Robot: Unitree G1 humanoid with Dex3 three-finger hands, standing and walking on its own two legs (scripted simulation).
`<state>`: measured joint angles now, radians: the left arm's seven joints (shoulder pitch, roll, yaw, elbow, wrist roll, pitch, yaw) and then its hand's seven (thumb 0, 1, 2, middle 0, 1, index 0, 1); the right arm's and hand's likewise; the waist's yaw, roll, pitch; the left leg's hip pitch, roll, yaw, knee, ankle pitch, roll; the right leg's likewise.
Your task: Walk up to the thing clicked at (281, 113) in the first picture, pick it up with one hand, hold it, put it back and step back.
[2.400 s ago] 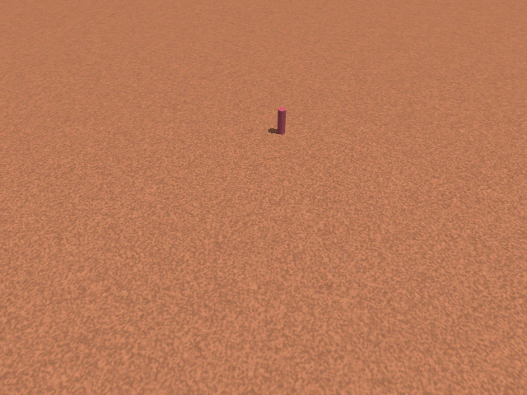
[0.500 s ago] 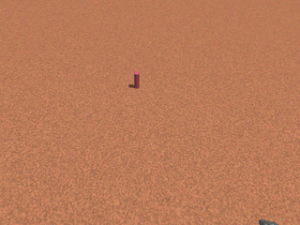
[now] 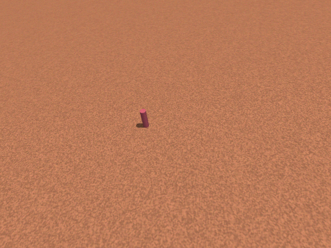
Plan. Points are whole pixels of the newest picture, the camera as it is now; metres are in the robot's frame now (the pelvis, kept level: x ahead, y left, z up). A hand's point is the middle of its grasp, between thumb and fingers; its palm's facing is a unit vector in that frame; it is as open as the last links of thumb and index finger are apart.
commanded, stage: walk up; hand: left
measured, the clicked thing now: (144, 118) +1.20 +0.27 -0.68
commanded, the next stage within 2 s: none
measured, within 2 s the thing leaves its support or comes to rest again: neither
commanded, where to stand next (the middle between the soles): +0.86 +0.07 m, yaw -1 degrees
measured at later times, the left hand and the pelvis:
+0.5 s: hand (69, 214) +0.28 +0.33 -0.15, palm faces -0.04 -0.94 -0.33, open 7.4 cm; pelvis +0.23 +0.06 +0.01, yaw +0 degrees
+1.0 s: hand (99, 142) +0.52 +0.29 -0.11, palm faces -0.02 -0.92 -0.39, open 7.4 cm; pelvis +0.44 +0.02 +0.01, yaw +0 degrees
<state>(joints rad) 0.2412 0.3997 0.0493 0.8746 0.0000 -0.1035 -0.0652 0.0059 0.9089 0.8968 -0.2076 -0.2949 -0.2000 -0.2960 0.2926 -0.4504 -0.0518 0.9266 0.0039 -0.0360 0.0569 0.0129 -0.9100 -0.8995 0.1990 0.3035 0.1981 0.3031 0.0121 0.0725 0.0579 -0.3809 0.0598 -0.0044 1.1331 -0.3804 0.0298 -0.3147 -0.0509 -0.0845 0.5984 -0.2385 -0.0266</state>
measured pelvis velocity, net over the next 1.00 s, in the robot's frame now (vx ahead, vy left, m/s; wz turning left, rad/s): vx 0.44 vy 0.02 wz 0.01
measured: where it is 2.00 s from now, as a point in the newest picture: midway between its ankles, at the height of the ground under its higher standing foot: (170, 166)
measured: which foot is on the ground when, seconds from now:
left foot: up 0.00-0.28, down 0.30-0.78, up 0.80-1.00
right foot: down 0.00-0.32, up 0.34-0.74, down 0.76-1.00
